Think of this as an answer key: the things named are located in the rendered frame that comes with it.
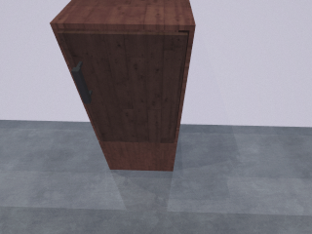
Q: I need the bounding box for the handle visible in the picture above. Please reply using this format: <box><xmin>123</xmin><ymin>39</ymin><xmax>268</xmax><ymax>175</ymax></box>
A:
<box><xmin>71</xmin><ymin>61</ymin><xmax>93</xmax><ymax>104</ymax></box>

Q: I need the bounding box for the cupboard door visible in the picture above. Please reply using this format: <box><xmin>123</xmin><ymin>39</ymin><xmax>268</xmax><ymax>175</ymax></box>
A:
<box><xmin>58</xmin><ymin>30</ymin><xmax>188</xmax><ymax>143</ymax></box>

